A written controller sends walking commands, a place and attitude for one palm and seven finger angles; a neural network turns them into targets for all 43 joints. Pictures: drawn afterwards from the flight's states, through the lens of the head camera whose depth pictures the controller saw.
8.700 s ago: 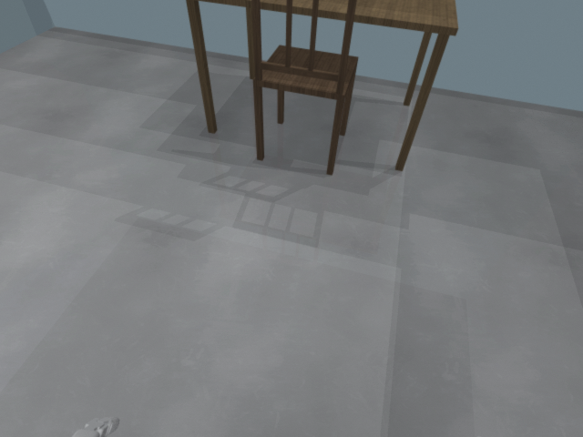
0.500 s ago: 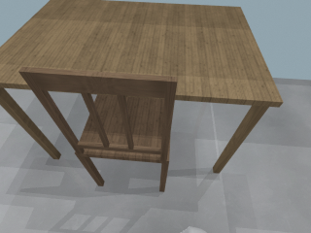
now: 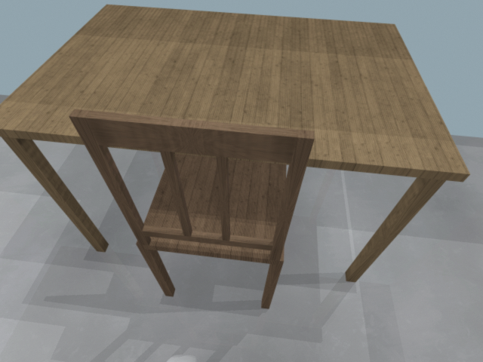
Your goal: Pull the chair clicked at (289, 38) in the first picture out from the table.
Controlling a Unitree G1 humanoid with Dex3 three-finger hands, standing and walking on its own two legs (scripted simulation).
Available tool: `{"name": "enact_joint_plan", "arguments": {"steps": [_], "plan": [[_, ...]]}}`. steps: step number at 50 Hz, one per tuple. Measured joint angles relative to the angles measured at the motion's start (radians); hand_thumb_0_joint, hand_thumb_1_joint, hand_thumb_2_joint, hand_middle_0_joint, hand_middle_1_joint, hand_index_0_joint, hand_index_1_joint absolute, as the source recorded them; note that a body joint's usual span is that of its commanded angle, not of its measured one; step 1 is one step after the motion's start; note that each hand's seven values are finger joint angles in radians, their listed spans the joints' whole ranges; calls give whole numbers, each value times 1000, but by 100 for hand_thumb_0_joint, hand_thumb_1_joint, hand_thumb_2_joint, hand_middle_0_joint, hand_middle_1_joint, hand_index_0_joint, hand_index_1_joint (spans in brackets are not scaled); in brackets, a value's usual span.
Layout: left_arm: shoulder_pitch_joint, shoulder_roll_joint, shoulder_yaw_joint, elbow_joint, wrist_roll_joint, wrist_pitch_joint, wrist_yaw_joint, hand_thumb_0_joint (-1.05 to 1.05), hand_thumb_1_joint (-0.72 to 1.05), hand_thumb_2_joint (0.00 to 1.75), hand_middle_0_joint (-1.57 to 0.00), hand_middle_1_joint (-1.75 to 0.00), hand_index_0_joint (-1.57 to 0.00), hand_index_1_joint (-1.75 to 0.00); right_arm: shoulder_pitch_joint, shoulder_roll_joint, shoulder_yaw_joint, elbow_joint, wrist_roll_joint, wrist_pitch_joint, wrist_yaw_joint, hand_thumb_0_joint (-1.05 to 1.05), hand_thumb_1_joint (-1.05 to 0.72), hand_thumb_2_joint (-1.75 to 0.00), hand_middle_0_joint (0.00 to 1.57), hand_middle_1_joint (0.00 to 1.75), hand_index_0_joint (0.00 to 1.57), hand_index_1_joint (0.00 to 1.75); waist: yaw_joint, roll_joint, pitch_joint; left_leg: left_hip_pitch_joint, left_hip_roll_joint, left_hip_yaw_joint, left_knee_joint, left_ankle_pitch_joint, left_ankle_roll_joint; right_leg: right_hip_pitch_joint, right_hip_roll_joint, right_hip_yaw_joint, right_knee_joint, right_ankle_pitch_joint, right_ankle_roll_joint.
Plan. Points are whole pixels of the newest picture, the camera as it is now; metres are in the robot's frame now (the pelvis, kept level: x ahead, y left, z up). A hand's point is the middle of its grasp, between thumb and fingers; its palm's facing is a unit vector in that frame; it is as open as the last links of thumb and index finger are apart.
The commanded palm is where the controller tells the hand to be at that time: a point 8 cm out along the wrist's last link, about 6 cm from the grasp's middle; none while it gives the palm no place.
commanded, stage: come to a stop and stand still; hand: left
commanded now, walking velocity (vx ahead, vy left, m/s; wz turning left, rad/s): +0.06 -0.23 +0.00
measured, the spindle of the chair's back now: (179, 198) +0.44 +0.19 -0.06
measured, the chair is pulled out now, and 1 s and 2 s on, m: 0.00 0.00 0.00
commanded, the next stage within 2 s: look again from close up in 1.04 s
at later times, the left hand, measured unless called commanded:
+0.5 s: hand out of the picture +0.03 +0.19 -0.17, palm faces -0.03 -0.97 -0.25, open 7.3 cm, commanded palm none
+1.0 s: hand out of the picture +0.04 +0.17 -0.17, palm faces +0.01 -0.97 -0.23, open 7.3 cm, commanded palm none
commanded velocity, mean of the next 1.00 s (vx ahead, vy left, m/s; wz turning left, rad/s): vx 0.00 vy -0.07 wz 0.00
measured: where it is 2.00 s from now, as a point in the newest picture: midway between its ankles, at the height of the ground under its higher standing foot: outside the picture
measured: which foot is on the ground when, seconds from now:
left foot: up 0.00-0.02, down 0.04-0.44, up 0.46-0.66, down 0.68-1.00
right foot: down 0.00-0.04, up 0.06-0.40, down 0.42-1.00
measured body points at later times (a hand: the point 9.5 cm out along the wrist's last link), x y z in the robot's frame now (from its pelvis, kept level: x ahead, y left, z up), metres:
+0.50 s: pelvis -0.01 +0.01 +0.00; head +0.02 -0.02 +0.44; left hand +0.04 +0.24 -0.15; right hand -0.02 -0.22 -0.17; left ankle +0.01 +0.15 -0.72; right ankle -0.03 -0.07 -0.74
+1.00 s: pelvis +0.02 -0.02 +0.00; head +0.03 -0.02 +0.45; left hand +0.04 +0.22 -0.15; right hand +0.04 -0.24 -0.16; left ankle -0.02 +0.09 -0.74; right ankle -0.03 -0.07 -0.74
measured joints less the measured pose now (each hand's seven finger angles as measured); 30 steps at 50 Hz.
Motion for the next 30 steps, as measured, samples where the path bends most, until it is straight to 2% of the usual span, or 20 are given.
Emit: {"name": "enact_joint_plan", "arguments": {"steps": [2,4,6,9,12,15,18,20,21,23,26,28,30], "plan": [[25,5,-2,5,-4,9,-2,0,90,90,-20,-30,-21,-30,15,-6,6,0,0,-26,-5,0,-91,-90,20,30,20,30,-4,23,-21,89,6,9,-145,21,2,-19,19,-2,56,-34,7],[16,29,2,25,-11,24,3,0,91,90,-20,-30,-21,-30,24,29,13,21,-9,-38,-16,0,-91,-90,20,30,20,30,-20,-8,-18,84,-12,7,-113,10,18,-38,33,34,151,-164,-10],[8,46,9,32,-14,30,7,1,91,90,-20,-30,-20,-30,54,68,34,37,-21,-38,-20,0,-91,-90,20,30,20,30,-30,-25,-29,91,-15,-7,-120,17,32,-60,77,46,264,-222,-31],[-2,47,14,29,-12,23,-1,1,91,90,-20,-30,-20,-30,93,90,39,69,-25,-29,-37,0,-94,-90,20,30,20,30,-36,-23,-52,104,-11,-25,-175,51,40,-90,130,27,405,-187,-40],[-4,30,11,22,-12,20,-15,0,91,90,-19,-30,-20,-30,110,85,40,87,-25,-24,-39,0,-95,-90,20,30,21,30,-41,-15,-61,111,-10,-17,-219,74,43,-95,156,10,454,-164,-36],[-14,9,4,18,-14,27,-19,0,91,90,-19,-30,-20,-30,113,77,35,92,-27,-27,-46,0,-94,-90,20,30,21,30,-56,0,-52,109,-9,-3,-239,88,43,-66,164,-1,395,-193,-33],[-36,-13,-6,17,-21,25,-18,0,91,90,-19,-30,-20,-30,111,66,29,95,-26,-28,-50,0,-93,-90,20,30,21,30,-77,24,-33,100,-5,6,-237,92,37,-1,161,-6,226,-225,-38],[-51,-24,-11,14,-24,14,-16,0,91,90,-20,-30,-20,-30,115,58,27,101,-21,-25,-49,0,-92,-90,20,30,21,30,-85,40,-24,84,-2,9,-210,83,27,64,158,-5,59,-150,-42],[-56,-27,-13,15,-24,4,-14,0,91,90,-20,-30,-20,-30,119,55,25,108,-16,-24,-47,0,-92,-90,20,30,21,30,-87,46,-21,74,-1,10,-186,72,20,96,158,-3,-19,-91,-60],[-69,-51,-26,15,-18,-9,4,0,91,90,-20,-30,-20,-30,115,35,19,112,-5,-6,-40,0,-91,-90,20,30,20,30,-86,102,-6,40,35,-5,-98,3,27,105,198,-15,-37,-68,-98],[-65,-69,-39,-1,-15,-23,14,0,92,90,-20,-30,-20,-30,125,15,10,93,-13,7,-22,0,-91,-90,20,30,20,30,-110,154,-10,-36,36,-24,113,-53,48,110,227,-45,-59,-70,-115],[-63,-72,-41,-8,-15,-35,21,1,92,90,-20,-30,-20,-30,137,14,12,85,-14,7,-19,0,-91,-90,20,30,20,30,-115,161,-21,-45,23,-10,189,-75,52,119,233,-54,-74,-67,-123],[-63,-69,-40,-12,-13,-41,25,1,92,90,-20,-30,-20,-30,145,24,19,80,-10,3,-21,0,-91,-90,20,30,20,30,-111,148,-33,-9,8,15,152,-111,53,126,231,-55,-75,-70,-129]]}}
